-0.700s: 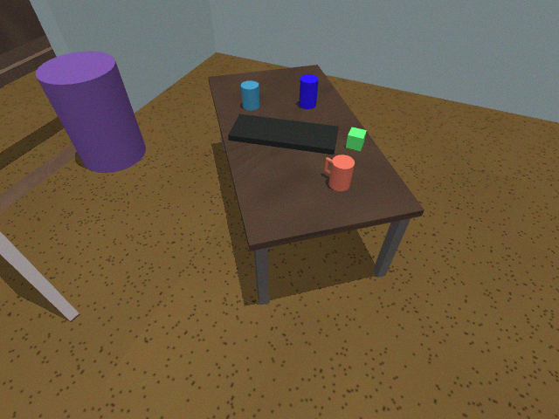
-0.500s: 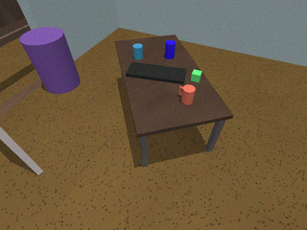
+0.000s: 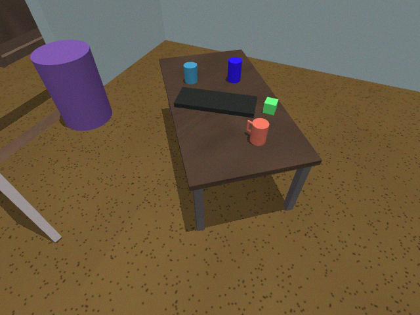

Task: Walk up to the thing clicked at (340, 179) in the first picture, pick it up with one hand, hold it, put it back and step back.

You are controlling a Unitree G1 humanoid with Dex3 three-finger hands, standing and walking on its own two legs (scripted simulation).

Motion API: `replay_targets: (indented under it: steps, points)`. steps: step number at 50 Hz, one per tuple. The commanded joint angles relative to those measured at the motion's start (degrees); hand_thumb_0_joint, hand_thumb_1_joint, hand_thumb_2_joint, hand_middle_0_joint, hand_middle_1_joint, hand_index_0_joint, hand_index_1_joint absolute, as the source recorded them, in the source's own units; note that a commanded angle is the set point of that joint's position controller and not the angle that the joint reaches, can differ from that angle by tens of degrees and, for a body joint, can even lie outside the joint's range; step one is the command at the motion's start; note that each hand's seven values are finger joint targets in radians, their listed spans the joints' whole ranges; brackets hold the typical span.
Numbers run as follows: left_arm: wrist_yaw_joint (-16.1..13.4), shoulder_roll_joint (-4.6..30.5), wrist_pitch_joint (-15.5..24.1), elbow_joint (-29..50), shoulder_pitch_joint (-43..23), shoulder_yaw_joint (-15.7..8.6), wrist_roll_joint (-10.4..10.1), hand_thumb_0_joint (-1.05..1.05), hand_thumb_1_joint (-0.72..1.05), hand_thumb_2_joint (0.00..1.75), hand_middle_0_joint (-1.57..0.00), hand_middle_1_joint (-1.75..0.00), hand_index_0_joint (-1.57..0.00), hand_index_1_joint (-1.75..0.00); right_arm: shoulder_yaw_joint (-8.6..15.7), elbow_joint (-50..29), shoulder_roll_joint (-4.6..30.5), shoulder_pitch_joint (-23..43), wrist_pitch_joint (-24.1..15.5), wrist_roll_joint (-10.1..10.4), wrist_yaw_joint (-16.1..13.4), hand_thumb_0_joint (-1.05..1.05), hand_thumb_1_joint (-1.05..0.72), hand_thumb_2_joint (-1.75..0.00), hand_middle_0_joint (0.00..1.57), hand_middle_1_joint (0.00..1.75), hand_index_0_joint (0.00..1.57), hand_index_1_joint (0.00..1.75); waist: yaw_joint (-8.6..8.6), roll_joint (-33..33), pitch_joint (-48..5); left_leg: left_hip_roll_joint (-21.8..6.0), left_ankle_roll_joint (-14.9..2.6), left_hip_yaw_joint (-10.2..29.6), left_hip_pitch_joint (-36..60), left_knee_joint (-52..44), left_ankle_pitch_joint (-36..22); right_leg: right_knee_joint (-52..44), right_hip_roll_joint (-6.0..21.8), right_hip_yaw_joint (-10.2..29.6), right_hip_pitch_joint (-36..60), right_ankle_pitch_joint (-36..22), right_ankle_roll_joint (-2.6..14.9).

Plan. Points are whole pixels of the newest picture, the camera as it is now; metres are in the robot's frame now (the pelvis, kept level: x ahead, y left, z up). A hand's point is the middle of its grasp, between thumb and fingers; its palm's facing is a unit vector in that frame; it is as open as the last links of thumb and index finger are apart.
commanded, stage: stand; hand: right
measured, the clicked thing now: (256, 130) +0.94 -0.18 -0.30
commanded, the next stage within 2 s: walk up in 0.42 s
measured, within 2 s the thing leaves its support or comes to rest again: neither
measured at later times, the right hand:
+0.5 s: hand out of the picture +0.07 -0.26 -0.16, palm faces -0.03 +0.94 -0.33, open 7.4 cm
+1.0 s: hand (360, 273) +0.26 -0.33 -0.14, palm faces -0.22 +0.88 -0.42, open 7.4 cm
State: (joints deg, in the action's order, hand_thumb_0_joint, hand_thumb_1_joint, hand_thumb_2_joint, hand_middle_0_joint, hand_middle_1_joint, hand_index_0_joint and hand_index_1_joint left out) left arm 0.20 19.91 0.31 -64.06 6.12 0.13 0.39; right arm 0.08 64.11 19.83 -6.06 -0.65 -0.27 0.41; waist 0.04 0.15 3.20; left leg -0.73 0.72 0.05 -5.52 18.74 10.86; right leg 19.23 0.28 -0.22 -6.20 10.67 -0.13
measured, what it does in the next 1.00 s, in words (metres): walks ahead: right foot, then left foot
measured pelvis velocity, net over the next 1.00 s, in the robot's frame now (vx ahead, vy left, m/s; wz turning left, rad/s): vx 0.13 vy -0.06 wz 0.17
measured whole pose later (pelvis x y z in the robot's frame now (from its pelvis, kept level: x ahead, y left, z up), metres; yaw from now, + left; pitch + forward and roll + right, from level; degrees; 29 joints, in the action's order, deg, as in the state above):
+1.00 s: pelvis +0.13 -0.06 -0.02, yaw +10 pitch -3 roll -1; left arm 3.7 23.7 1.5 -49.0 20.9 -4.4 1.7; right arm 4.7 49.4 24.0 -16.4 -3.5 -0.9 3.4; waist 3.1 -1.2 5.5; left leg -3.1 -1.7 -1.9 -22.9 35.2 12.8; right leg 31.5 1.3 -7.6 -4.7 23.9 0.7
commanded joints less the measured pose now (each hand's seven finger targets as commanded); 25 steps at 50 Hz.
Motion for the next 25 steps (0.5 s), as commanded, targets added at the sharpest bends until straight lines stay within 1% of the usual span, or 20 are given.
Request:
replay_targets:
  steps: [1, 3, 4, 6, 8, 9, 13, 15, 18, 20, 21, 22, 23, 24, 25]
  points:
    - [-0.7, 12.1, 1.4, 3.4, -2.3, -2.3, 0.0, 0.0, 0.9, 0.9, -0.2, -0.3, -0.2, -0.3, 2.0, -3.4, 11.8, 2.2, -1.2, -0.2, -1.1, 0.0, -0.9, -0.9, 0.2, 0.3, 0.2, 0.3, 0.1, -0.2, -4.1, -6.5, -1.7, 4.8, 0.2, -3.0, -8.2, -2.8, 7.1, 5.2, 0.5, -8.7, 1.7]
    - [-0.6, 11.6, 1.5, 3.4, -1.9, -2.1, 0.1, 0.0, 0.9, 0.9, -0.2, -0.3, -0.2, -0.3, 2.0, -3.2, 12.2, 2.2, -1.2, -0.2, -1.0, 0.0, -0.9, -0.9, 0.2, 0.3, 0.2, 0.3, 0.21, 0.4, -3.9, -6.6, -1.83, 4.8, 0.0, -2.9, -7.7, -3.3, 7.1, 5.2, 0.4, -8.4, 1.57]
    - [-0.8, 12.3, 1.5, 3.4, -2.6, -2.3, 0.0, 0.0, 0.9, 0.9, -0.2, -0.3, -0.2, -0.3, 2.0, -3.2, 11.7, 2.0, -1.1, -0.2, -1.0, 0.0, -0.9, -0.9, 0.2, 0.3, 0.2, 0.3, -0.06, -0.7, -4.1, -6.6, -1.68, 4.9, 0.0, -3.1, -7.6, -3.1, 7.2, 5.3, 0.9, -8.1, 1.69]
    - [-0.7, 12.2, 1.5, 3.3, -2.3, -2.3, 0.1, 0.0, 0.9, 0.9, -0.2, -0.3, -0.2, -0.3, 2.0, -3.3, 11.8, 2.0, -1.1, -0.3, -1.0, 0.0, -0.9, -0.9, 0.2, 0.3, 0.2, 0.3, 0.08, -0.3, -3.9, -6.5, -1.73, 4.8, -0.2, -3.2, -6.8, -3.2, 7.2, 5.3, 0.6, -7.9, 1.73]
    - [-0.7, 12.0, 1.5, 3.3, -1.8, -2.3, 0.1, 0.0, 0.9, 0.9, -0.2, -0.3, -0.2, -0.3, 2.1, -3.3, 12.2, 2.6, -1.2, -0.2, -1.0, 0.0, -0.9, -0.9, 0.2, 0.3, 0.2, 0.3, 0.31, 0.4, -4.2, -6.5, -1.89, 4.9, 0.1, -3.2, -7.0, -3.4, 7.1, 5.2, 0.7, -8.2, 1.64]
    - [-0.7, 12.5, 1.6, 3.4, -2.4, -2.5, 0.1, 0.0, 0.9, 0.9, -0.2, -0.3, -0.2, -0.3, 2.1, -3.5, 11.8, 2.1, -1.2, -0.3, -0.9, 0.0, -0.9, -0.9, 0.2, 0.3, 0.2, 0.3, -0.06, -0.4, -4.9, -6.6, -1.9, 4.8, 0.1, -3.2, -7.2, -3.1, 7.4, 5.5, 1.4, -8.4, 1.84]
    - [-0.6, 12.3, 1.5, 3.4, -2.2, -2.5, 0.0, 0.0, 0.9, 0.9, -0.2, -0.3, -0.2, -0.3, 2.0, -3.3, 11.9, 1.7, -1.3, -0.3, -1.0, 0.0, -0.9, -0.9, 0.2, 0.3, 0.2, 0.3, 0.13, 0.5, -4.8, -6.7, -1.95, 4.9, 0.1, -3.3, -7.7, -2.9, 7.5, 5.7, 1.6, -9.0, 1.9]
    - [-0.7, 12.3, 1.5, 3.3, -1.8, -2.5, 0.1, 0.0, 0.9, 0.9, -0.2, -0.3, -0.2, -0.3, 2.0, -3.4, 12.1, 2.3, -1.3, -0.2, -1.0, 0.0, -0.9, -0.9, 0.2, 0.3, 0.2, 0.3, 0.36, 0.2, -4.2, -6.6, -1.82, 5.0, 0.4, -3.5, -8.5, -2.9, 7.1, 5.1, 0.9, -8.8, 1.72]
    - [-0.7, 12.4, 1.5, 3.3, -1.9, -2.4, 0.0, 0.0, 0.9, 0.9, -0.2, -0.3, -0.2, -0.3, 1.9, -3.4, 12.0, 1.3, -1.2, -0.2, -1.0, 0.0, -0.9, -0.9, 0.2, 0.3, 0.2, 0.3, -0.04, -0.4, -4.2, -6.7, -1.75, 5.0, 0.6, -3.5, -7.9, -3.1, 7.1, 5.2, 0.4, -8.0, 1.7]
    - [-0.6, 12.1, 1.5, 3.2, -1.9, -2.3, 0.0, 0.0, 0.9, 0.9, -0.2, -0.3, -0.2, -0.3, 1.8, -3.3, 11.9, 1.7, -1.2, -0.2, -1.0, 0.0, -0.9, -0.9, 0.2, 0.3, 0.2, 0.3, 0.15, -0.2, -4.4, -6.6, -1.85, 4.9, 0.6, -3.1, -7.3, -3.2, 7.3, 5.6, 0.6, -8.4, 1.71]
    - [1.2, 16.1, 1.4, 7.1, -0.8, -6.8, 1.7, 0.0, 0.9, 0.9, -0.2, -0.3, -0.2, -0.3, 5.0, -5.2, 15.7, -5.5, -2.0, -0.7, -0.4, 0.0, -0.9, -0.9, 0.2, 0.3, 0.2, 0.3, -0.1, -2.4, -8.2, -5.2, -6.39, 8.6, -0.5, -0.6, 16.3, 3.9, 2.9, 1.3, 1.9, 17.7, 2.87]
    - [1.8, 15.3, 1.1, 7.6, -1.1, -6.9, 2.2, 0.0, 0.9, 0.9, -0.2, -0.3, -0.2, -0.3, 5.8, -4.7, 17.3, -8.3, -2.3, -1.3, -0.2, 0.0, -0.9, -0.9, 0.2, 0.3, 0.2, 0.3, -0.78, 0.5, -4.5, -7.9, -8.17, 13.8, -0.9, -3.1, 26.7, 8.3, 2.5, 1.9, -6.1, 24.5, 3.32]
    - [2.4, 13.5, 0.8, 9.4, -3.0, -6.9, 2.6, 0.0, 0.9, 0.9, -0.2, -0.3, -0.2, -0.3, 6.6, -5.2, 18.1, -9.2, -2.4, -1.5, -0.2, 0.0, -0.9, -0.9, 0.2, 0.3, 0.2, 0.3, -1.49, 4.6, 0.5, -11.9, -10.6, 20.1, 0.8, -5.9, 31.5, 14.8, 1.0, -0.3, -16.7, 22.4, 2.68]
    - [2.9, 12.5, 0.4, 11.2, -4.2, -7.0, 2.6, 0.0, 0.9, 0.9, -0.2, -0.3, -0.2, -0.3, 7.4, -6.4, 18.9, -9.2, -2.5, -1.6, -0.4, 0.0, -0.9, -0.9, 0.2, 0.3, 0.2, 0.3, -1.68, 7.4, 5.0, -17.0, -13.53, 26.6, -0.6, -9.3, 32.4, 24.1, 1.4, 0.3, -23.3, 17.1, 1.83]
    - [3.2, 12.8, 0.3, 12.7, -5.0, -7.5, 2.6, 0.0, 0.9, 0.9, -0.2, -0.3, -0.2, -0.3, 8.1, -7.8, 20.0, -9.2, -3.3, -1.9, -0.5, 0.0, -0.9, -0.9, 0.2, 0.3, 0.2, 0.3, -1.86, 7.3, 7.3, -19.6, -15.52, 30.3, -0.1, -9.5, 28.8, 28.0, 4.3, 4.4, -27.8, 16.9, 2.05]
